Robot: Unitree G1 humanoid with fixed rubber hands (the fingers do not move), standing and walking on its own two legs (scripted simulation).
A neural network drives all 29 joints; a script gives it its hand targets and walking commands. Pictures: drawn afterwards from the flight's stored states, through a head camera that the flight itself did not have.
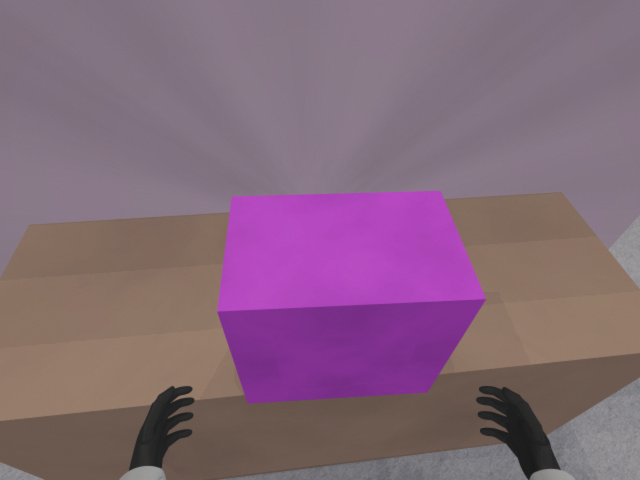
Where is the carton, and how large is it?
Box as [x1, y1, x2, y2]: [217, 191, 485, 403]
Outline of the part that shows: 440,191 232,196 217,312 248,403 426,392 485,299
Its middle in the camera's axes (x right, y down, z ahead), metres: +0.03 +0.10 +0.59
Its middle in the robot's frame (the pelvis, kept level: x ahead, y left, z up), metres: +0.36 +0.01 -0.03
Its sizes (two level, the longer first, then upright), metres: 0.299 0.185 0.285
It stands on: a pedestal, 0.60 m high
